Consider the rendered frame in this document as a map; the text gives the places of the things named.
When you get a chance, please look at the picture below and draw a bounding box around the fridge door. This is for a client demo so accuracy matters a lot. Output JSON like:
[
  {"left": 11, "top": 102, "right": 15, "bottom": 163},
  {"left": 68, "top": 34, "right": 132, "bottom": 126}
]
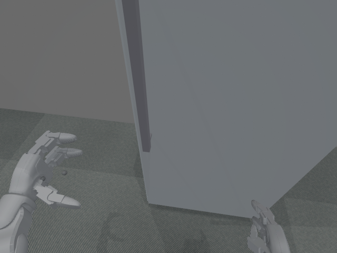
[{"left": 117, "top": 0, "right": 337, "bottom": 218}]

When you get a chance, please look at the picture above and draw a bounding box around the robot left forearm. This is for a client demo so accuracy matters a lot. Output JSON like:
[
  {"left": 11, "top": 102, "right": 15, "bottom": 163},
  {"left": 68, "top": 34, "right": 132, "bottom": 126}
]
[{"left": 0, "top": 193, "right": 37, "bottom": 253}]

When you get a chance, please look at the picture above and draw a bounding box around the robot left hand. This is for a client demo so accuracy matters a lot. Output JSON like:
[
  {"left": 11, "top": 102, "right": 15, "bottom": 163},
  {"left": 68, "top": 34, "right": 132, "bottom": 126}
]
[{"left": 8, "top": 130, "right": 83, "bottom": 209}]

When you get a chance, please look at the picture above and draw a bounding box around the robot right hand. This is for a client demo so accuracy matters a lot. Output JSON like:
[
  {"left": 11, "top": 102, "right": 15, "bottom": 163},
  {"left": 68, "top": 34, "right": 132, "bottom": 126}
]
[{"left": 247, "top": 200, "right": 290, "bottom": 253}]

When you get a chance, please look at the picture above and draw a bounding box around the handle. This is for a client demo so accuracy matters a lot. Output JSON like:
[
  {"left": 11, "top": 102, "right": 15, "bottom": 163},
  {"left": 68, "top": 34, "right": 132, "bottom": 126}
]
[{"left": 122, "top": 0, "right": 152, "bottom": 152}]

